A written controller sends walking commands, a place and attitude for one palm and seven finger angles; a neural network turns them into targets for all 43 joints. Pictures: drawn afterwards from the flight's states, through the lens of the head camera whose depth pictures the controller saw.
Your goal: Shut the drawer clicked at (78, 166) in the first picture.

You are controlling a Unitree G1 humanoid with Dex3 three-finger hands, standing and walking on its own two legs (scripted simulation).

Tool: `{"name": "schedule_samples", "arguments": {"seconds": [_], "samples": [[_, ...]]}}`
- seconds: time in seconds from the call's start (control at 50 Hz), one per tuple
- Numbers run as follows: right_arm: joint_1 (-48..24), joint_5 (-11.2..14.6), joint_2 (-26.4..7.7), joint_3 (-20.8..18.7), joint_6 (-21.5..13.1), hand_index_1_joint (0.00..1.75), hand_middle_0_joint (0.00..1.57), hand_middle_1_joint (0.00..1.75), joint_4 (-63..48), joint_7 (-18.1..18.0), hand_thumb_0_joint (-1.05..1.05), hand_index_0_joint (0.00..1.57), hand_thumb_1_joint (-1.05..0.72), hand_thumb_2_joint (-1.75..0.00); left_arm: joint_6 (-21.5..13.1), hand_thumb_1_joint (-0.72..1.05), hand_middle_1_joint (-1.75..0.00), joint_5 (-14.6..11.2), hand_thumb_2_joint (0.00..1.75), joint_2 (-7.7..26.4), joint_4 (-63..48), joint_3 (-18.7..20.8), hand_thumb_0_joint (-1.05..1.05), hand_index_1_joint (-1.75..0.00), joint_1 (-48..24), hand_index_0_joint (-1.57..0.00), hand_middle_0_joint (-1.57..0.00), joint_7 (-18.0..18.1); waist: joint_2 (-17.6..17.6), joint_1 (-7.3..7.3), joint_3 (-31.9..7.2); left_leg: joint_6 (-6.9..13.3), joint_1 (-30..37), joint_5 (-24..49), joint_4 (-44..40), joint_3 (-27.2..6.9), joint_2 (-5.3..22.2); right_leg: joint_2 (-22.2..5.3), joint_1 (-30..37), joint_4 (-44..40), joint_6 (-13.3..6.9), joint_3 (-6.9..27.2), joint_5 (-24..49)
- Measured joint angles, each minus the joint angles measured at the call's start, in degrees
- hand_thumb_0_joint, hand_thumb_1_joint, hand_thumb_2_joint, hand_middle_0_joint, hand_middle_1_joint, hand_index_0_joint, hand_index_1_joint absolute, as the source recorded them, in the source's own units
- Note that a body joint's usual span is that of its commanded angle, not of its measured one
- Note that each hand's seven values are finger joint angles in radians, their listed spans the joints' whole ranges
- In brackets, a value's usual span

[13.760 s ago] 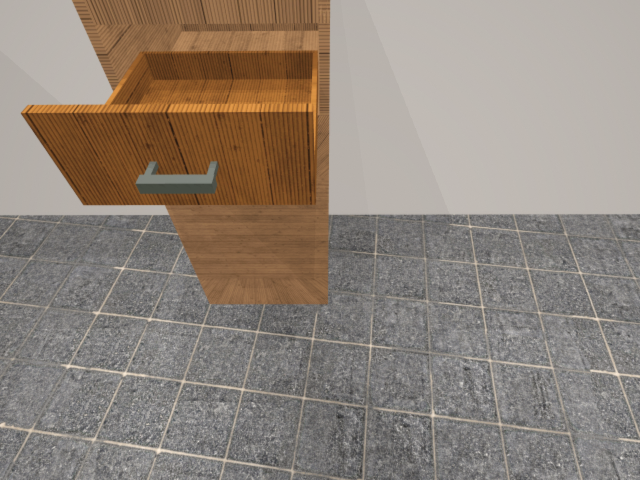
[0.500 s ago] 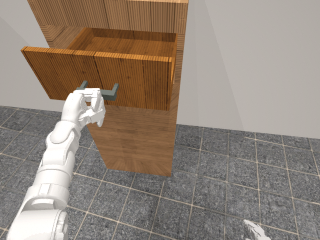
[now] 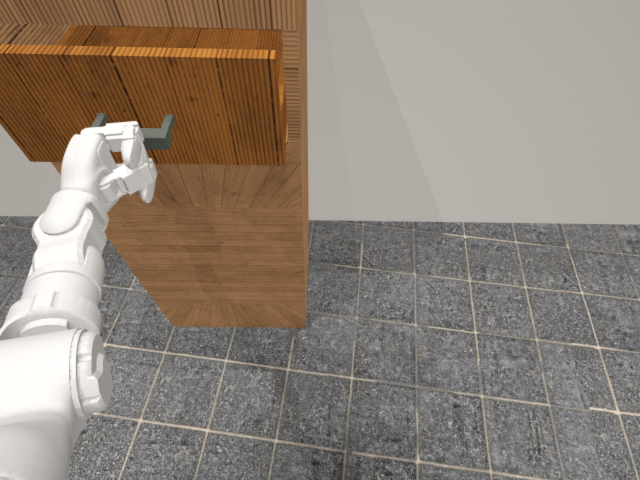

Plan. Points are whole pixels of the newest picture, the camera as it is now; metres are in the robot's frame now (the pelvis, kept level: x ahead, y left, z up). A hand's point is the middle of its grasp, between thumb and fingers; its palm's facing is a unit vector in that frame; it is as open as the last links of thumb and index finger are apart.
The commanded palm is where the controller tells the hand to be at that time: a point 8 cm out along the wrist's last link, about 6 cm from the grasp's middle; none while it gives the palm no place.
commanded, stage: push the drawer shut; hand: left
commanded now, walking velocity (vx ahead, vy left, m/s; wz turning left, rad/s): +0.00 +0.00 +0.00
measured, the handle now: (131, 129) +0.54 +0.23 +0.13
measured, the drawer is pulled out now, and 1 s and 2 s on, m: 0.06 0.00 0.00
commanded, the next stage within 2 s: pull the fist back off the drawer in 0.82 s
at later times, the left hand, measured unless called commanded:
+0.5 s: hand (149, 139) +0.52 +0.20 +0.13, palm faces -0.05 -1.00 -0.01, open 3.3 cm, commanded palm +0.52 +0.25 +0.13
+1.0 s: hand (145, 133) +0.54 +0.21 +0.12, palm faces -0.02 -1.00 -0.02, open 3.2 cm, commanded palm +0.56 +0.24 +0.13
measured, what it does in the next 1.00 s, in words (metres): stands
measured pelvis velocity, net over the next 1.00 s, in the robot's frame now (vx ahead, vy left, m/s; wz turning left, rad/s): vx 0.00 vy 0.03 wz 0.02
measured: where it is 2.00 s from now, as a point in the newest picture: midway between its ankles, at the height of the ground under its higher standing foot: outside the picture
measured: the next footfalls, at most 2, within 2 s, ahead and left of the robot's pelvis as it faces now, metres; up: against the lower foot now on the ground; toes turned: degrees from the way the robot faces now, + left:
none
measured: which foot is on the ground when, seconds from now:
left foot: down 0.00-1.00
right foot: down 0.00-1.00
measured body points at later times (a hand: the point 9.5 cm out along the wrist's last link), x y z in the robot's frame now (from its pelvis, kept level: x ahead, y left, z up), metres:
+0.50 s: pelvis +0.01 +0.01 -0.01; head +0.10 +0.01 +0.43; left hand +0.52 +0.25 +0.13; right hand +0.01 -0.27 -0.12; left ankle +0.01 +0.08 -0.72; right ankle +0.00 -0.07 -0.72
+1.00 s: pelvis +0.00 +0.03 -0.01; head +0.11 +0.05 +0.42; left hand +0.53 +0.26 +0.13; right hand -0.04 -0.24 -0.12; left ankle +0.01 +0.08 -0.72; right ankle +0.00 -0.07 -0.72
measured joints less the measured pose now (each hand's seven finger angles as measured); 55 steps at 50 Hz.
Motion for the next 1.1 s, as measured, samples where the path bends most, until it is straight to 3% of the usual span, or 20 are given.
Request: {"name": "schedule_samples", "arguments": {"seconds": [0.32, 0.7, 0.92, 1.1], "samples": [[0.4, -0.5, 0.4, 0.1, 2.1, 0.3, 0.2, 0.29, -1.9, 0.7, 0.0, 0.2, -0.91, -0.9, 0.8, 0.81, -1.6, 2.6, 0.92, 4.5, 5.1, 3.1, 0.06, -1.6, -6.1, -1.4, -1.4, -1.7, 0.1, -1.83, -1.2, -0.1, -4.5, -1.2, 2.0, 0.1, 0.9, 0.9, -4.0, 0.6, -0.1, 0.2, -0.3], [2.6, -2.2, 0.6, 0.0, 3.2, 0.3, 0.2, 0.29, -0.8, 1.3, 0.0, 0.2, -0.91, -0.89, 0.3, 0.67, -1.6, 5.0, 0.91, 5.3, 11.7, 1.2, 0.04, -1.6, -14.8, -1.4, -1.4, 1.0, 0.6, -3.09, -2.2, 1.3, -9.6, -2.4, 4.9, -0.7, -0.2, -0.2, -8.2, 2.5, 1.3, -0.8, -1.4], [3.6, -2.9, 0.4, 0.4, 1.3, 0.3, 0.2, 0.3, 1.9, 1.4, 0.0, 0.2, -0.91, -0.89, 0.3, 0.62, -1.6, 4.5, 0.93, 4.8, 14.5, -2.4, 0.03, -1.6, -19.1, -1.4, -1.4, 3.9, 0.5, -3.73, -2.0, 1.8, -12.1, -2.0, 6.3, -1.5, -0.9, -1.0, -10.2, 3.6, 1.9, -1.7, -1.2], [4.0, -3.2, -0.2, 0.8, -0.3, 0.3, 0.2, 0.3, 1.7, 1.3, 0.0, 0.2, -0.91, -0.89, 0.2, 0.62, -1.6, 5.2, 0.95, 5.6, 15.8, -2.0, 0.02, -1.6, -20.4, -1.4, -1.4, 4.4, 0.1, -4.68, -2.0, 2.1, -13.1, -1.7, 6.7, -1.2, -1.0, -1.2, -11.4, 4.3, 2.1, -1.5, -0.9]]}}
